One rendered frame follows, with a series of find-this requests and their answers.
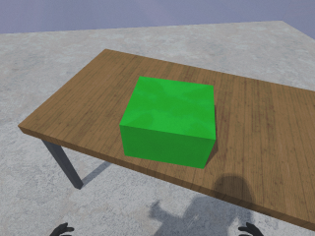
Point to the robot left hand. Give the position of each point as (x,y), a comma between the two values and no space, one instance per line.
(62,228)

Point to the table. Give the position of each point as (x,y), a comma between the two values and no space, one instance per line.
(263,158)

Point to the robot right hand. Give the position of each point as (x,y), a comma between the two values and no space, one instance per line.
(251,228)

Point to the carton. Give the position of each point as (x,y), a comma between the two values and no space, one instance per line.
(170,121)

